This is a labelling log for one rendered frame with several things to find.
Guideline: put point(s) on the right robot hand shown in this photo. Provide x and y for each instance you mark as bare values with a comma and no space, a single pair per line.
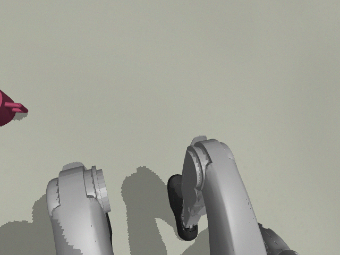
273,243

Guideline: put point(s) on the mug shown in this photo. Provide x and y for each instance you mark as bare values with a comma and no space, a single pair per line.
8,109

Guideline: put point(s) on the right robot foot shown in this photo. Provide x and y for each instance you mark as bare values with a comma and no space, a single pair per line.
176,202

